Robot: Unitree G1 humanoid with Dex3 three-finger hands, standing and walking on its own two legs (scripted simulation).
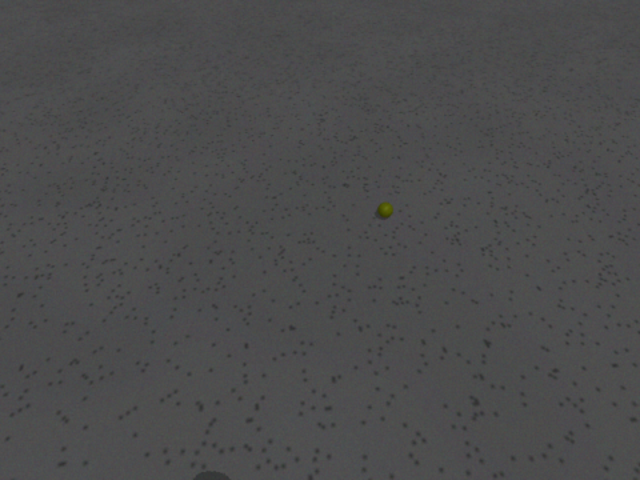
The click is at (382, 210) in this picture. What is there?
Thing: free ball
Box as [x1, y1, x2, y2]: [378, 202, 392, 217]
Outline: 384,202 379,205 378,212 381,216 386,217 391,214 392,207 389,203
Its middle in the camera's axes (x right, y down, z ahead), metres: +0.30 -0.13 +1.75
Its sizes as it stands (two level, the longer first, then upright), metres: 0.069 0.069 0.069
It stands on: the floor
